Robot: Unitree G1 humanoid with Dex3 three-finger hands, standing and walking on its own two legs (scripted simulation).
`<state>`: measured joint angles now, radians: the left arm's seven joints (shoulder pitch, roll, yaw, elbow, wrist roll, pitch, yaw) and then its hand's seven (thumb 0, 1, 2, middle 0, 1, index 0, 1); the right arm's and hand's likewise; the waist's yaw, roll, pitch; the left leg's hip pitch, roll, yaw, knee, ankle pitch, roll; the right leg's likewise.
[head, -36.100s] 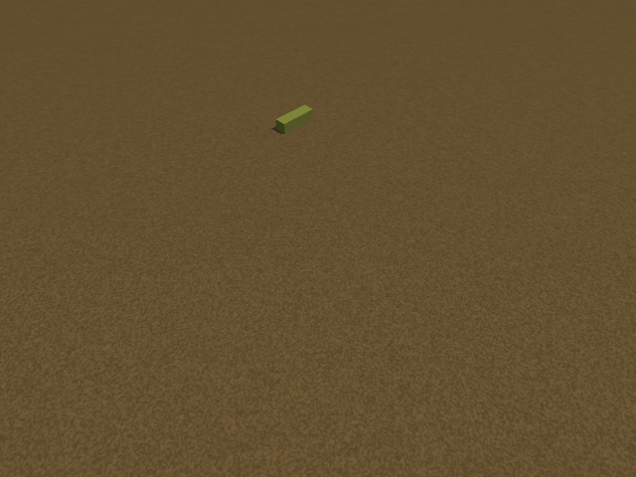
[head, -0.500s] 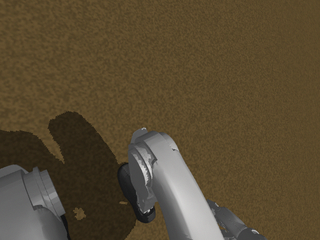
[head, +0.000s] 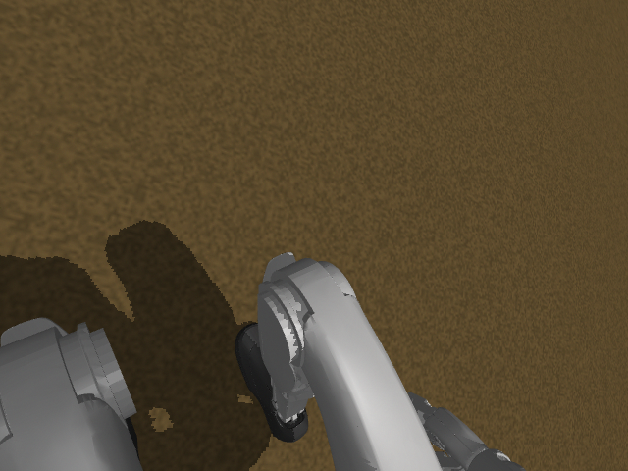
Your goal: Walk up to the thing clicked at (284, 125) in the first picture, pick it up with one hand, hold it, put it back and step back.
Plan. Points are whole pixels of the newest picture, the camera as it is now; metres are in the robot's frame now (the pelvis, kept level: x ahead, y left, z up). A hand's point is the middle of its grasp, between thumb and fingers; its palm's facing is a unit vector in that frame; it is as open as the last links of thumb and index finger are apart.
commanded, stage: withdraw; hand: left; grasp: from above
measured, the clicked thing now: out of the picture +0.45 +0.37 -0.28
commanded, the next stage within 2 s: home in 0.80 s
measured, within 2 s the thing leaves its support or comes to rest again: neither
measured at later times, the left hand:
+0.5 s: hand out of the picture +0.44 +0.37 -0.08, palm faces -0.46 -0.13 -0.88, open 14.1 cm
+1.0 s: hand out of the picture +0.45 +0.37 -0.11, palm faces -0.38 -0.10 -0.92, open 13.8 cm
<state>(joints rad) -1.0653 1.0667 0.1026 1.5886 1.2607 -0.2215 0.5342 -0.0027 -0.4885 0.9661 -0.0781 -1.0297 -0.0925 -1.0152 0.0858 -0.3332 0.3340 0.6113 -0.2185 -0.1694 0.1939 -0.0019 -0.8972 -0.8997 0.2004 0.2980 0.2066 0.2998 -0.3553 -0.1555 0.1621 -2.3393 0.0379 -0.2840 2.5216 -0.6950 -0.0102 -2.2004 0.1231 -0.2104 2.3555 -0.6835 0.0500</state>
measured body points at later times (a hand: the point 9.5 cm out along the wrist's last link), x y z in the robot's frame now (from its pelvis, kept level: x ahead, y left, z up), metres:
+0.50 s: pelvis -0.01 -0.01 +0.05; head +0.22 +0.10 +0.42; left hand +0.46 +0.38 -0.03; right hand +0.11 -0.26 -0.05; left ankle +0.07 +0.13 -0.28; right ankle +0.11 -0.11 -0.28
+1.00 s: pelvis +0.00 -0.01 +0.03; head +0.23 +0.10 +0.40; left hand +0.47 +0.38 -0.06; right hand +0.07 -0.25 -0.07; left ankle +0.07 +0.13 -0.28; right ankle +0.11 -0.11 -0.28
